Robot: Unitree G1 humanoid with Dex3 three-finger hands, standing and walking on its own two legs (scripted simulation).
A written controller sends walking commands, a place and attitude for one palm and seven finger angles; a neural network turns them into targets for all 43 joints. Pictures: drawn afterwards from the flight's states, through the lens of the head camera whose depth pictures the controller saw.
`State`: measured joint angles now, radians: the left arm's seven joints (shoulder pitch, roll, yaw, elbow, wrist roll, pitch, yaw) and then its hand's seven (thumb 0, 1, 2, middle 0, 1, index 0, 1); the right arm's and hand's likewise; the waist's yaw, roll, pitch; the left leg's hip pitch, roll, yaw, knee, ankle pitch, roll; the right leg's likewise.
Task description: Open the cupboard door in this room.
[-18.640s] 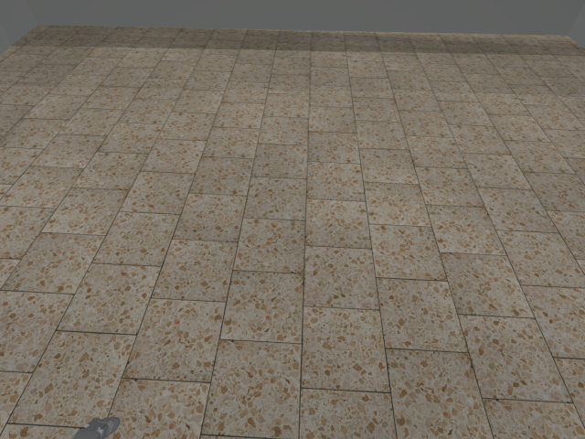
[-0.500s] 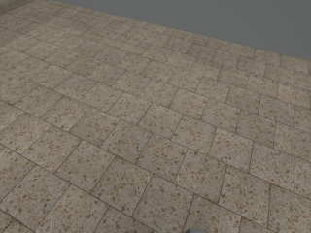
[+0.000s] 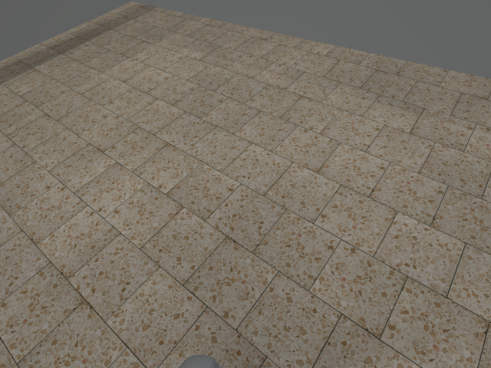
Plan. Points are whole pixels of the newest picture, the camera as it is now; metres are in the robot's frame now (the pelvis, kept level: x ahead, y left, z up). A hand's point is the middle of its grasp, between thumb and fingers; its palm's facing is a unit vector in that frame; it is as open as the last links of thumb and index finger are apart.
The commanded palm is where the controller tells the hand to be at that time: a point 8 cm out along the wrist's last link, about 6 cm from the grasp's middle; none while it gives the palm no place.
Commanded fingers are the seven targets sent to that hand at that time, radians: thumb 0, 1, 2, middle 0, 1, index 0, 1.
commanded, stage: turn or walk to find it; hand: left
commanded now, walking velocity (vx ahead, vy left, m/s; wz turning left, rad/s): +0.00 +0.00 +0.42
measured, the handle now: out of the picture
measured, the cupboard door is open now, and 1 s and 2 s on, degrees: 0 0 0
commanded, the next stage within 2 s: none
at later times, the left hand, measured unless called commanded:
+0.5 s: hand out of the picture -0.04 +0.28 -0.18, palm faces +0.26 -0.94 -0.22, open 7.4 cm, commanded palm none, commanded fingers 0.00 0.90 0.90 -0.20 -0.30 -0.20 -0.30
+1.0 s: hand out of the picture -0.02 +0.22 -0.14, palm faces +0.39 -0.88 -0.28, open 7.3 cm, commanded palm none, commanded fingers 0.00 0.90 0.90 -0.20 -0.30 -0.20 -0.30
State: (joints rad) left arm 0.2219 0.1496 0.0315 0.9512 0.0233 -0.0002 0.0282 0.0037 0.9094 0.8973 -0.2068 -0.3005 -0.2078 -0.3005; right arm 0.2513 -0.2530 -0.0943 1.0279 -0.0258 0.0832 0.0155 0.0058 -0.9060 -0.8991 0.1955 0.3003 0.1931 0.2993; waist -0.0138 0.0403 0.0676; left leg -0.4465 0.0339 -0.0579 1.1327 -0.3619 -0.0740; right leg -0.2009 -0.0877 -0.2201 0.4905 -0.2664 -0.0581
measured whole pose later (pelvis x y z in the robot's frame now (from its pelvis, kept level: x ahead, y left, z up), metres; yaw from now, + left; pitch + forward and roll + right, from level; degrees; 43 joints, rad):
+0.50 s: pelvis -0.04 +0.07 +0.00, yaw +12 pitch +0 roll -2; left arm 0.20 0.25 0.07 1.00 0.02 0.05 0.01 0.01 0.91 0.90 -0.20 -0.30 -0.20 -0.30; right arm 0.16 -0.18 -0.03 0.97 -0.02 0.01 -0.01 0.00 -0.90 -0.90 0.20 0.30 0.20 0.30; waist 0.03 -0.03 0.06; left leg -0.19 -0.03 0.00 0.43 -0.23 0.07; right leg -0.47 -0.10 -0.03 1.10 -0.37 0.09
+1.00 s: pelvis -0.05 +0.00 +0.00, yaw +24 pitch -1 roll +2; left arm 0.14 0.15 0.03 0.93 0.02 0.02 0.03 0.00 0.91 0.90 -0.21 -0.30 -0.21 -0.30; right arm 0.27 -0.24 -0.10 1.01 -0.03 0.07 0.01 0.01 -0.90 -0.90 0.20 0.30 0.20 0.30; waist -0.05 0.05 0.06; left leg -0.50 -0.04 -0.06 1.13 -0.38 -0.04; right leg -0.21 -0.05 -0.11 0.50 -0.28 -0.03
